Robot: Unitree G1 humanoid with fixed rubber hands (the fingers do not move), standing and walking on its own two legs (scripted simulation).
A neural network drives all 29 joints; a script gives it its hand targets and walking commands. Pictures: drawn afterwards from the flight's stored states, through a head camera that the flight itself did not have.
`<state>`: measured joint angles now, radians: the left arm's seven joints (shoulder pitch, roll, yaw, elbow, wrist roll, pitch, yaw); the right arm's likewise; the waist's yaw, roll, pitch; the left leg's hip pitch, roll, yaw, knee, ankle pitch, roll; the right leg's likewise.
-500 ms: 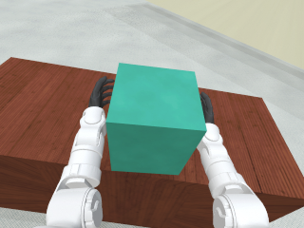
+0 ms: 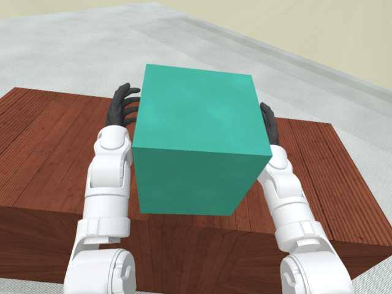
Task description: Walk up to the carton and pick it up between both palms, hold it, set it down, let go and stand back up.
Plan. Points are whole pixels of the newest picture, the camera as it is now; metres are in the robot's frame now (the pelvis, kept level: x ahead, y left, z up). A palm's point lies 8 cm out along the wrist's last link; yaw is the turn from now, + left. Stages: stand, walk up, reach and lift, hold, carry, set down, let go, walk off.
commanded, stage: reach and lift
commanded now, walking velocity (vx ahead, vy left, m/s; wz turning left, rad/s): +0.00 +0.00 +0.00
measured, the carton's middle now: (193, 147) +0.37 -0.01 +0.13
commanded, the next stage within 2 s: hold in 0.82 s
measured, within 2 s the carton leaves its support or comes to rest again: neither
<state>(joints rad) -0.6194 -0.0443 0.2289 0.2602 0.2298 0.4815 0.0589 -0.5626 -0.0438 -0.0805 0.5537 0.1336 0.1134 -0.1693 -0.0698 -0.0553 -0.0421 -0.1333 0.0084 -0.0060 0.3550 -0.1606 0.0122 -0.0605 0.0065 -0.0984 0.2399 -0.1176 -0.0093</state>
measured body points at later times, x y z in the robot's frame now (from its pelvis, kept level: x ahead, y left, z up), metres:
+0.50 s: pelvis +0.00 +0.00 +0.00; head -0.04 +0.03 +0.45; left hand +0.39 +0.14 +0.21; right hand +0.38 -0.16 +0.18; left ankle +0.02 +0.11 -0.75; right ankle +0.01 -0.11 -0.75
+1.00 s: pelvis +0.00 +0.00 +0.00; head -0.05 +0.04 +0.44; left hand +0.39 +0.15 +0.22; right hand +0.38 -0.16 +0.20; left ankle +0.02 +0.11 -0.75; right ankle +0.01 -0.11 -0.75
